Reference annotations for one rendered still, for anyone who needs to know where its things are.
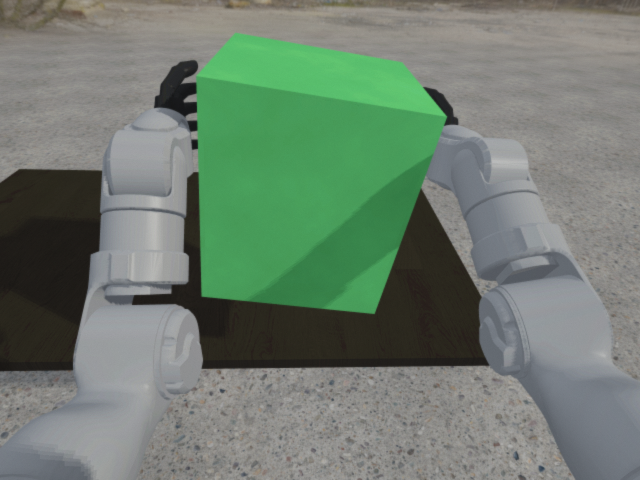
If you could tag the robot right forearm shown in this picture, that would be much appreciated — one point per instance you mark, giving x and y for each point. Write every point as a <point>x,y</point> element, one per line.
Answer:
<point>511,233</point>

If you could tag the right robot upper arm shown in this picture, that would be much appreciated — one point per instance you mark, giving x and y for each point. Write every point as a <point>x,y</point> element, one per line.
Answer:
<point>552,335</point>

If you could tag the left robot upper arm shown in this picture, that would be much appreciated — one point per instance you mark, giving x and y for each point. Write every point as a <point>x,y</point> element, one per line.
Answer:
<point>131,362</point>

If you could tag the carton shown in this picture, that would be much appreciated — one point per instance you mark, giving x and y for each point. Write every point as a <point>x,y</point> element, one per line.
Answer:
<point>310,163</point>

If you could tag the right robot hand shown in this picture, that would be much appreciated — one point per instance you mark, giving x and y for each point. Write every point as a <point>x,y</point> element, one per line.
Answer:
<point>441,101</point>

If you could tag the table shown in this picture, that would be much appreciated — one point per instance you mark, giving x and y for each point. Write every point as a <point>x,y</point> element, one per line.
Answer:
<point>428,313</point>

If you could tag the left robot hand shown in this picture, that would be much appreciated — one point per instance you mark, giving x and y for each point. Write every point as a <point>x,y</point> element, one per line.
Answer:
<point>172,93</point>

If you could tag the robot left forearm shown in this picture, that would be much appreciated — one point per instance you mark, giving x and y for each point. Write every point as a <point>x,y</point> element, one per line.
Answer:
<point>143,206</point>

